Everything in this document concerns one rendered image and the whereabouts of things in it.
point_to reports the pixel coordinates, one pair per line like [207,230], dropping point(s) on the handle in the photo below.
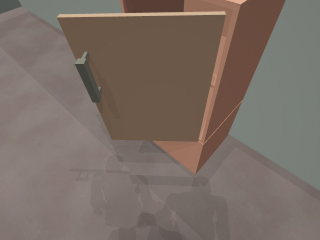
[88,79]

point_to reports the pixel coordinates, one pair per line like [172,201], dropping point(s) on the cupboard door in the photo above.
[155,69]

